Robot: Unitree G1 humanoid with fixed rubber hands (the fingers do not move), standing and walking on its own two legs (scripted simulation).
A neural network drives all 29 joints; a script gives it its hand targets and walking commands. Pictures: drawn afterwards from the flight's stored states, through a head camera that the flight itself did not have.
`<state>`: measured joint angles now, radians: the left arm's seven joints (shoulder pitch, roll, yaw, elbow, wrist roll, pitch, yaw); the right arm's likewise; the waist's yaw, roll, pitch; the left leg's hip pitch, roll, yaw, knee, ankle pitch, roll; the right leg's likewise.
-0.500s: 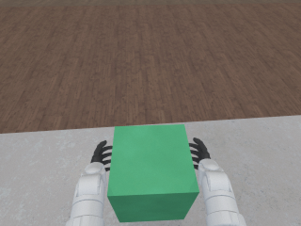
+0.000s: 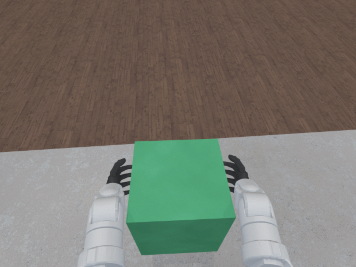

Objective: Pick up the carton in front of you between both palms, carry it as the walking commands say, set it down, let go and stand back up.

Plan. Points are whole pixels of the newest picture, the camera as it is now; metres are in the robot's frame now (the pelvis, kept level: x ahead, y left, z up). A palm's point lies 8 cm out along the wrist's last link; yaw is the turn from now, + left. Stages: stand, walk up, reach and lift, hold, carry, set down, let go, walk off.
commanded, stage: reach and lift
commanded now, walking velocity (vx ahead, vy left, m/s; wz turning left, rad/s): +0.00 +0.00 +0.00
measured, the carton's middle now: (178, 199) +0.30 +0.00 -0.04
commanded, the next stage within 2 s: hold in 0.46 s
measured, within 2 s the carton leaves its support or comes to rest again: neither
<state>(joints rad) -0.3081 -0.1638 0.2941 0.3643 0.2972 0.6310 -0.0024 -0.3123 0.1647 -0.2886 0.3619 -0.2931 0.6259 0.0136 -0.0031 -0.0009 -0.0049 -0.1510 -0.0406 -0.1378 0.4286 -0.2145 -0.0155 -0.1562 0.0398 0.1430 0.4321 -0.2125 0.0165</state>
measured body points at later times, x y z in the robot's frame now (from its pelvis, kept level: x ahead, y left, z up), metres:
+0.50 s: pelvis +0.01 +0.00 +0.00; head -0.02 +0.00 +0.45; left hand +0.31 +0.15 +0.03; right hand +0.31 -0.15 +0.03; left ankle +0.02 +0.13 -0.74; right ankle +0.02 -0.13 -0.74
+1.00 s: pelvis +0.00 +0.00 +0.00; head -0.05 +0.00 +0.45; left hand +0.30 +0.15 +0.05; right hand +0.30 -0.15 +0.05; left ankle +0.02 +0.13 -0.74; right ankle +0.02 -0.13 -0.74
